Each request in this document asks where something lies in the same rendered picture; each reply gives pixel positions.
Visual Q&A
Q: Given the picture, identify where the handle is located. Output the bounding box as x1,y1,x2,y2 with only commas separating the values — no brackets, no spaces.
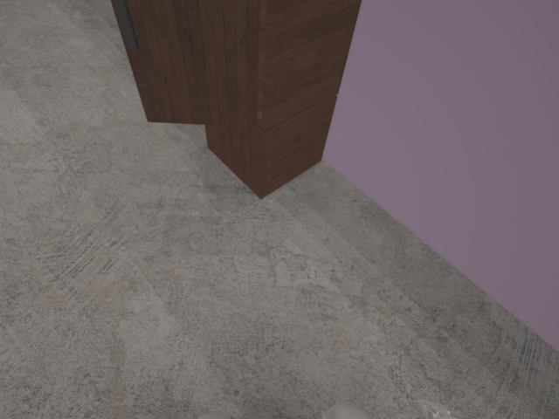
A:
114,0,139,50

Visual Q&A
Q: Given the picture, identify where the cupboard door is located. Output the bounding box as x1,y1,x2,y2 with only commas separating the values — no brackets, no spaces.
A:
111,0,260,127

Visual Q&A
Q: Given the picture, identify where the robot right hand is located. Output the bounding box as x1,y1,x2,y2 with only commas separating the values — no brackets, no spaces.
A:
416,399,458,419

